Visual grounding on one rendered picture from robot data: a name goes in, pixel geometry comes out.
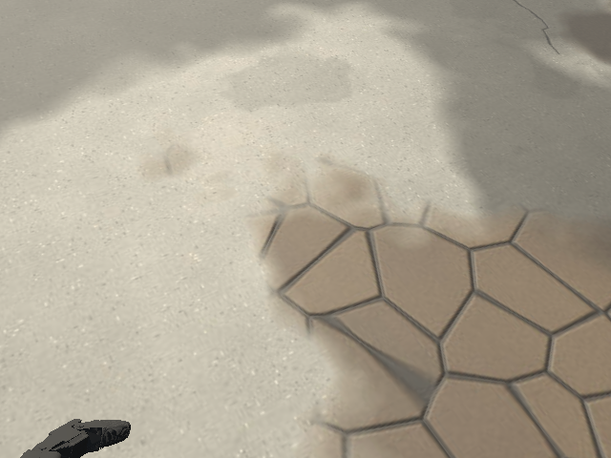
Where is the robot left hand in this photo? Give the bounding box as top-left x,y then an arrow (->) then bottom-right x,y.
20,419 -> 131,458

